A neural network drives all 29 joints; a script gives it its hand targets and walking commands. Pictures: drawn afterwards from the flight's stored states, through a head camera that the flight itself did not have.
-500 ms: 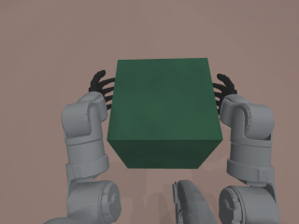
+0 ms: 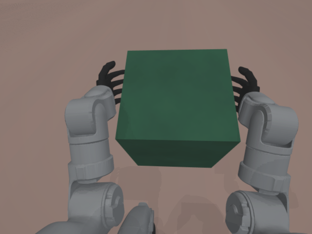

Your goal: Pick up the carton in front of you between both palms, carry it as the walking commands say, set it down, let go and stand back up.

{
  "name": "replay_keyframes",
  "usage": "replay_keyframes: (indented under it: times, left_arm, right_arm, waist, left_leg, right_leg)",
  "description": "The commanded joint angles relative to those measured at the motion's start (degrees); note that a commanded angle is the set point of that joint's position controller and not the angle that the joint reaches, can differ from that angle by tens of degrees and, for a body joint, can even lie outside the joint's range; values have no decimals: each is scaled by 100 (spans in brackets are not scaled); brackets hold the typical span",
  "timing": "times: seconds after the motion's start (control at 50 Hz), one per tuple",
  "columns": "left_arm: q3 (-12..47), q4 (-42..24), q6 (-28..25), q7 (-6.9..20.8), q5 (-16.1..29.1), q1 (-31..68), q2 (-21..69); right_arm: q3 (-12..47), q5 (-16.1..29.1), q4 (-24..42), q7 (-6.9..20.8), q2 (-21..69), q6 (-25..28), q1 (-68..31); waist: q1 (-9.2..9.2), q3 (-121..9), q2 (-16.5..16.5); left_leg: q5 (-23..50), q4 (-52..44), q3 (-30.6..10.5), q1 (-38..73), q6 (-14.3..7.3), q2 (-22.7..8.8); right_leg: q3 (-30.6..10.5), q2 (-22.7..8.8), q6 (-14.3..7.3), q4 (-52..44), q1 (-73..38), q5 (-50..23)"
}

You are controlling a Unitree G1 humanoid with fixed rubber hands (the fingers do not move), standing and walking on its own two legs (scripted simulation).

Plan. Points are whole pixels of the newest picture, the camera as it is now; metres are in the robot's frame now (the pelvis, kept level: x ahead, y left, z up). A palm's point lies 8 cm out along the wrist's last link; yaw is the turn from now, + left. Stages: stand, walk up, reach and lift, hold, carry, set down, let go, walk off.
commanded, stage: carry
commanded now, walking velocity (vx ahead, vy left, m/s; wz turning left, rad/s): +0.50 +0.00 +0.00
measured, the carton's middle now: (174, 117) +0.37 +0.02 +0.10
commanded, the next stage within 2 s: none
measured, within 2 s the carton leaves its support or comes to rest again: neither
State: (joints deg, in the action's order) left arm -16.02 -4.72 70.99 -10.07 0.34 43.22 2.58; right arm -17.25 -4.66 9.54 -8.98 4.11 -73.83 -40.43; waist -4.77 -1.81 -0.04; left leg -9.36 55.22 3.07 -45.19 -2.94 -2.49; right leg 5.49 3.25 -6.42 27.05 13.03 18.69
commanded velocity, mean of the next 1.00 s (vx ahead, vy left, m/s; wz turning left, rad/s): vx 0.46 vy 0.00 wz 0.00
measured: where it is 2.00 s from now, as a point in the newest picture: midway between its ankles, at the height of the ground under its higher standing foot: (181, 140)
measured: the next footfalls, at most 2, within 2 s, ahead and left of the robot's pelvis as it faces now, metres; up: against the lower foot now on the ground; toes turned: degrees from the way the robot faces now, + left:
left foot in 0.20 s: +0.32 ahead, +0.09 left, +0.00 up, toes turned +5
right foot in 0.64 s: +0.58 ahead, -0.14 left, +0.00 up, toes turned -11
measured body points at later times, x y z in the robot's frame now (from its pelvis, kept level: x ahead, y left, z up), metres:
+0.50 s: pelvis +0.31 +0.01 +0.01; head +0.35 +0.02 +0.46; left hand +0.66 +0.14 +0.08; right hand +0.65 -0.16 +0.09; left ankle +0.28 +0.08 -0.74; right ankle +0.40 -0.15 -0.69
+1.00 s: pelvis +0.65 -0.03 +0.01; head +0.62 -0.03 +0.46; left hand +0.91 +0.12 +0.12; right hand +0.91 -0.18 +0.11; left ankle +0.79 +0.10 -0.71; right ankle +0.54 -0.13 -0.74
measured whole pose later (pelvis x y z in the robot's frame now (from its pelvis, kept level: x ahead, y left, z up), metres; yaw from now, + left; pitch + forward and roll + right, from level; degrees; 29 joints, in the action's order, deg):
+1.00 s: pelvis +0.65 -0.03 +0.01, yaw -1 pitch +3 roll +1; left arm -3.4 -28.2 71.0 -6.8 -3.8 4.0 7.3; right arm -3.5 -4.6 28.5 -7.6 7.3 -72.6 -3.9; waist -1.0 -9.1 -0.3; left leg -5.8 32.9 8.5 -31.8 1.6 -5.4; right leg 10.0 -2.5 0.3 15.5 0.4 18.1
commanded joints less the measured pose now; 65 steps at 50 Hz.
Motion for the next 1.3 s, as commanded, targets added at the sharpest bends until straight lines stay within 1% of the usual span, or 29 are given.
replay_keyframes:
  times: [0.0, 0.08, 0.12, 0.16, 0.18, 0.2, 0.22, 0.28, 0.34, 0.42, 0.56, 0.6, 0.62, 0.64, 0.66, 0.68, 0.72, 0.74, 0.78, 0.92, 1.0, 1.04, 1.06, 1.08, 1.1, 1.14, 1.16, 1.2, 1.28]
  left_arm:
    - [3344, 337, 370, 868, 1650, 3133, 4566]
    - [2924, 856, 409, 802, 1341, 3100, 4516]
    - [2797, 1005, 385, 778, 1256, 3101, 4624]
    - [2773, 1058, 328, 773, 1173, 3135, 4766]
    - [2809, 1048, 289, 771, 1154, 3256, 4833]
    - [2808, 1101, 269, 764, 1148, 3323, 5051]
    - [2819, 1105, 205, 755, 1078, 3318, 5144]
    - [3081, 837, -112, 778, 1077, 3425, 5837]
    - [3447, 634, -415, 818, 994, 2966, 6270]
    - [4023, 247, -711, 907, 972, 1999, 6453]
    - [5082, -1195, -859, 1130, 1429, 612, 6219]
    - [5211, -1610, -781, 1170, 1493, 159, 5991]
    - [5232, -1709, -701, 1187, 1511, -250, 5942]
    - [5116, -1737, -620, 1207, 1471, -795, 5849]
    - [5057, -1660, -579, 1224, 1378, -1028, 5733]
    - [5002, -1732, -524, 1262, 1407, -1361, 5813]
    - [5018, -2139, -439, 1349, 1447, -1542, 6049]
    - [5043, -2371, -418, 1380, 1470, -1514, 6133]
    - [5071, -2711, -356, 1412, 1561, -1371, 6026]
    - [4892, -2603, 37, 1400, 1536, -1828, 5022]
    - [4799, -2458, 197, 1332, 1450, -1687, 4776]
    - [4804, -2398, 247, 1311, 1462, -1589, 4754]
    - [4790, -2341, 265, 1299, 1446, -1568, 4704]
    - [4874, -2406, 311, 1279, 1505, -1388, 4730]
    - [4963, -2481, 335, 1292, 1548, -1351, 4784]
    - [5109, -2432, 225, 1366, 1564, -1291, 5270]
    - [5193, -2406, 139, 1406, 1571, -1248, 5564]
    - [5284, -2394, -37, 1441, 1583, -1240, 5973]
    - [5280, -2387, -287, 1418, 1399, -1693, 6058]
  right_arm:
    - [3453, 1479, -499, 384, 4157, -88, -3583]
    - [3316, 1636, -995, 397, 4439, -166, -3916]
    - [3231, 1689, -1230, 397, 4572, -145, -3975]
    - [3133, 1722, -1447, 415, 4764, -60, -3889]
    - [3081, 1708, -1511, 450, 4885, -2, -3775]
    - [3010, 1652, -1524, 444, 4813, 71, -3922]
    - [3046, 1697, -1666, 478, 5094, 140, -3776]
    - [3521, 2102, -1129, 720, 6019, 459, -4217]
    - [3912, 2253, -855, 876, 6467, 750, -4010]
    - [4202, 2047, -597, 994, 6408, 996, -2814]
    - [4731, 1622, 617, 1028, 5730, 1164, -599]
    - [4888, 1667, 950, 1054, 5713, 1090, -60]
    - [4918, 1683, 1114, 1066, 5604, 1023, 297]
    - [4944, 1717, 1299, 1081, 5442, 924, 403]
    - [5019, 1763, 1509, 1098, 5439, 805, 532]
    - [5136, 1840, 1682, 1142, 5439, 735, 603]
    - [5297, 2034, 1963, 1232, 5718, 691, 680]
    - [5351, 2099, 2100, 1262, 5839, 684, 730]
    - [5436, 2168, 2325, 1261, 5841, 655, 720]
    - [5209, 1922, 2271, 1097, 5009, 253, 1233]
    - [5006, 1926, 2099, 1078, 4716, 64, 1160]
    - [4902, 1899, 1977, 1081, 4658, 20, 1220]
    - [4849, 1870, 1935, 1090, 4627, 4, 1219]
    - [4763, 1812, 1828, 1097, 4544, 8, 1153]
    - [4769, 1869, 1681, 1104, 4695, 44, 1285]
    - [4830, 1970, 1732, 1198, 5202, 167, 1348]
    - [4922, 2026, 1782, 1252, 5476, 256, 1215]
    - [5114, 2124, 1905, 1338, 5839, 427, 966]
    - [5295, 2173, 2027, 1427, 5838, 620, 1170]
  waist:
    - [-28, -1802, 661]
    - [-45, -1391, 835]
    - [224, -1517, 965]
    - [745, -2233, 873]
    - [917, -2670, 385]
    - [783, -3103, -815]
    - [750, -2941, -1308]
    - [648, -2383, -48]
    - [521, -2409, -448]
    - [580, -2355, -668]
    - [663, -2075, -943]
    - [556, -2327, -844]
    - [495, -2606, -684]
    - [341, -2954, 47]
    - [314, -3186, 1522]
    - [339, -2862, 1647]
    - [321, -2496, 532]
    - [348, -2276, 247]
    - [376, -2057, 592]
    - [374, -1118, 915]
    - [365, -749, 872]
    - [467, -1025, 608]
    - [518, -1243, 411]
    - [573, -1800, -711]
    - [644, -2275, -1742]
    - [582, -2361, -1036]
    - [550, -2286, -707]
    - [503, -2212, -766]
    - [527, -2398, -782]
  left_leg:
    - [600, -1076, 376, -135, 25, 168]
    - [724, -2056, 714, 390, -125, 326]
    - [873, -2675, 1001, 1529, -186, 566]
    - [810, -3063, 1057, 3568, -189, 619]
    - [450, -2917, -34, 4896, -354, -174]
    - [611, -2969, -2832, 6158, -1342, -1851]
    - [560, -3676, -3776, 6198, -1640, -1930]
    - [468, -3859, -2262, 5022, -1046, -1603]
    - [237, -4193, -1447, 4648, -760, -1316]
    - [1694, -4154, -673, 5214, -710, -1160]
    - [3448, -3563, 214, 5948, -329, -841]
    - [3905, -2606, 597, 5459, -60, -754]
    - [3315, -1908, 677, 4680, 146, -699]
    - [1481, -764, 676, 3642, 280, -583]
    - [-474, 512, 484, 1541, 480, 131]
    - [-1982, 1313, 66, 444, 387, 276]
    - [-1661, 1327, -253, 186, 272, -189]
    - [-1305, 764, -293, 353, 296, -372]
    - [-983, -89, -57, 911, 390, -316]
    - [270, -2099, 644, 1322, 480, -205]
    - [990, -2638, 901, 1977, 412, -70]
    - [1202, -3113, 1267, 3387, 393, 235]
    - [1583, -3107, 846, 4321, 395, -191]
    - [2912, -3042, -915, 5447, -211, -1595]
    - [3143, -3545, -2187, 5780, -920, -2241]
    - [3030, -3807, -1689, 5187, -904, -2126]
    - [2887, -3839, -1156, 4765, -663, -1924]
    - [2121, -4029, -408, 4238, -308, -1530]
    - [1091, -3955, -59, 4022, -350, -1433]
  right_leg:
    - [-1057, -1189, -461, -621, -2062, -3711]
    - [-728, -1163, -294, -569, -2195, -4715]
    - [-432, -1176, -20, -208, -2085, -6123]
    - [57, -1092, 296, 1365, -1538, -5923]
    - [67, -979, 429, 2582, -455, -4189]
    - [-119, -244, 696, 4248, 1406, -1598]
    - [-550, 241, 605, 5149, 2426, 740]
    - [-817, -606, 400, 4689, 2568, 76]
    - [-562, -720, 589, 3551, 2162, -248]
    - [-128, -750, 820, 1877, 2258, -485]
    - [510, -357, 747, -254, 1652, -1733]
    - [908, -151, 608, -877, 208, -1998]
    - [655, -430, 472, -768, -1010, -1844]
    - [-743, -1503, 289, -548, -2126, -1897]
    - [-2878, -2633, -654, -627, -3617, -2006]
    - [-3214, -2767, -886, -808, -3762, -2674]
    - [-2219, -2568, -575, -805, -3203, -3431]
    - [-1854, -2435, -327, -1012, -2752, -3024]
    - [-1211, -2149, -43, -1356, -2070, -2433]
    - [-149, -1745, -23, -1716, -1220, -1930]
    - [258, -1641, 270, -1058, -1001, -3132]
    - [721, -1264, 573, 85, -538, -3398]
    - [699, -1133, 762, 781, 37, -2607]
    - [546, -730, 1031, 2208, 1026, -831]
    - [318, -306, 1083, 3416, 1647, 1144]
    - [-405, -655, 849, 3715, 1646, 1382]
    - [-478, -857, 781, 3113, 1408, 1275]
    - [-271, -780, 776, 1731, 780, 1041]
    - [81, -659, 759, 372, 71, 90]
